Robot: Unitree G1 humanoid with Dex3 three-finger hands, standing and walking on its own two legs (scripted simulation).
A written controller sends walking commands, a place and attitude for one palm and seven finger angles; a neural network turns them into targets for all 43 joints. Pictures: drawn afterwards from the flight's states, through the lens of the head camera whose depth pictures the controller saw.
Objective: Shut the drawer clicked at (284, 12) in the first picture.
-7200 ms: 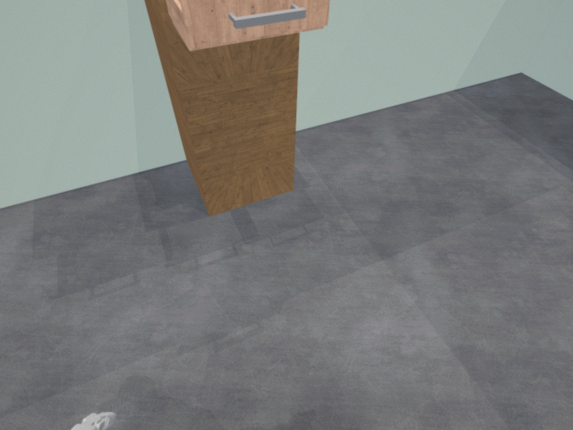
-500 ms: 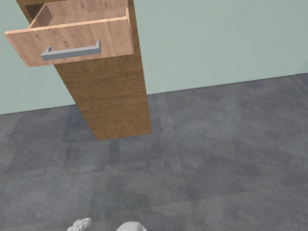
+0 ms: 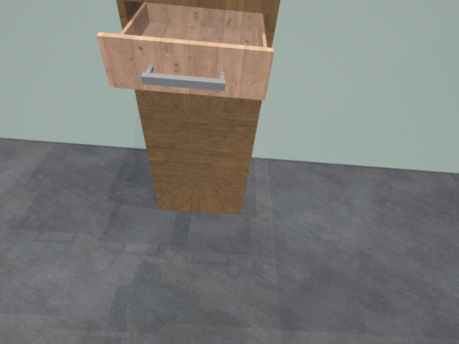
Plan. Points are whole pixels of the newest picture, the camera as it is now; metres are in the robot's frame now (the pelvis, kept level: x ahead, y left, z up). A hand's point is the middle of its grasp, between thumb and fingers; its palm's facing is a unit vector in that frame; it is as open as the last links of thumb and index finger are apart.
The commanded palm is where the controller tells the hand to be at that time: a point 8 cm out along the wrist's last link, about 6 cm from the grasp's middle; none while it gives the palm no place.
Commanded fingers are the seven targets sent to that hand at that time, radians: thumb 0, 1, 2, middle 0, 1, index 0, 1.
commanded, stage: take the last steps up to it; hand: left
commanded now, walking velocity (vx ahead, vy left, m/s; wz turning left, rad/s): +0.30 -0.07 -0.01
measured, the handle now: (185, 77) +0.62 +0.16 +0.15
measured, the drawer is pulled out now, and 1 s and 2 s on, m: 0.22 0.22 0.22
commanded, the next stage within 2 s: come to a stop and stand still in 0.66 s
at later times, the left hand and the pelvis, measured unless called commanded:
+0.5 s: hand (182, 318) +0.21 +0.11 -0.17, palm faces +0.06 -0.97 -0.22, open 7.2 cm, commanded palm none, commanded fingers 0.00 0.90 0.90 -0.20 -0.30 -0.20 -0.30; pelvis +0.13 -0.08 -0.01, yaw +1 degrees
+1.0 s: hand (180, 325) +0.20 +0.11 -0.19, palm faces +0.09 -0.99 -0.14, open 7.4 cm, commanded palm none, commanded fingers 0.00 0.90 0.90 -0.20 -0.30 -0.20 -0.30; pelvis +0.24 -0.05 -0.01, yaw +1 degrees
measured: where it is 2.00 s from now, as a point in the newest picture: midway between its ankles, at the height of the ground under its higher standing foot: outside the picture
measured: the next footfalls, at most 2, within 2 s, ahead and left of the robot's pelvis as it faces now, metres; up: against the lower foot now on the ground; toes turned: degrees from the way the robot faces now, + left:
right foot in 0.32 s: +0.22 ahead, -0.16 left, +0.00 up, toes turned -8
left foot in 0.80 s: +0.29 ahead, +0.06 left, +0.00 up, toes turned +9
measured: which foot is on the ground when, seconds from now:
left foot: down 0.00-0.32, up 0.34-0.78, down 0.80-1.00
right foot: up 0.00-0.30, down 0.32-0.82, up 0.84-1.00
